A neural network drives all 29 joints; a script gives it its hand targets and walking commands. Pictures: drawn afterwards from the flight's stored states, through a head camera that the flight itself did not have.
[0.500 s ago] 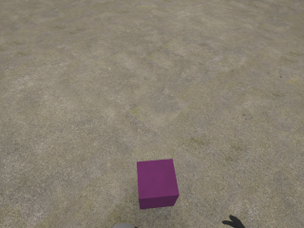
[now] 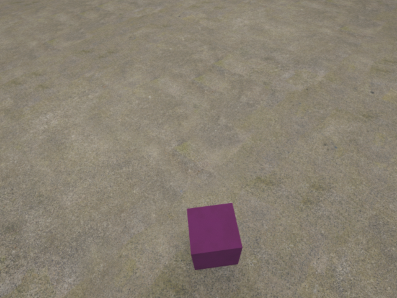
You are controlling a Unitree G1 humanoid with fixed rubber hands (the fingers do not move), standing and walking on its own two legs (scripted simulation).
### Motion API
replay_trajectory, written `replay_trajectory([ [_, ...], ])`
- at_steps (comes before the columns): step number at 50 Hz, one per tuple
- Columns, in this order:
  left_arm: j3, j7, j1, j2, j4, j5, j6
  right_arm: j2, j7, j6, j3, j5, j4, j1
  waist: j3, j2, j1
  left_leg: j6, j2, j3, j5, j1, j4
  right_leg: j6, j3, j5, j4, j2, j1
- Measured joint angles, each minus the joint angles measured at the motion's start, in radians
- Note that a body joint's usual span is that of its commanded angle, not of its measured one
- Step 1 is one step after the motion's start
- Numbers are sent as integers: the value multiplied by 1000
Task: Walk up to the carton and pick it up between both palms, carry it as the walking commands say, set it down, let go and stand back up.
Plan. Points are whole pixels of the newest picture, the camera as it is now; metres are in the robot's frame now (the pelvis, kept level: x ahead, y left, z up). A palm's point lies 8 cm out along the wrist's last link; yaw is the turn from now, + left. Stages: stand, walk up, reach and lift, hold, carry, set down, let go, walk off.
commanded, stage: walk up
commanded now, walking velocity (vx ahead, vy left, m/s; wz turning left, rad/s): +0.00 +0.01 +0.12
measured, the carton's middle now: (213, 237) +0.47 -0.01 -0.65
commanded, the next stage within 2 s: none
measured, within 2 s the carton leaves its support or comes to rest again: neither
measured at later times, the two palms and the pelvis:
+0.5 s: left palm out of the picture -0.06 +0.25 -0.14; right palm out of the picture +0.01 -0.20 -0.15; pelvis -0.01 +0.02 +0.00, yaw -1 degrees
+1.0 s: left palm out of the picture +0.05 +0.22 -0.14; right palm out of the picture +0.01 -0.22 -0.15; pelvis +0.03 +0.00 +0.00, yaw -1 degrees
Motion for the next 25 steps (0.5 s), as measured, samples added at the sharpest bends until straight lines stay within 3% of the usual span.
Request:
replay_trajectory([
  [4,5,-8,3,15,21,-6,13,14,-8,-25,15,6,-8,-14,-6,2,-9,11,24,9,131,115,-289,24,-24,-25,63,-3,-34],
  [8,1,-16,28,20,52,-11,31,70,-11,-52,35,4,-1,-16,-23,-43,7,45,10,31,161,143,-329,15,30,-103,54,12,-23],
  [12,-6,-24,54,13,64,-8,29,107,-16,-53,51,1,4,-20,-19,-70,20,54,-9,49,185,178,-374,6,50,-6,-8,20,30],
  [17,-9,-25,84,-21,84,-4,28,100,-24,-44,40,-7,7,-33,-4,-36,29,58,-5,52,183,177,-364,20,55,14,-20,25,37],
  [25,-12,-22,159,-24,116,-2,9,96,-13,-44,27,-5,12,-5,-19,-11,37,36,20,50,162,175,-346,7,54,-7,-3,50,33],
])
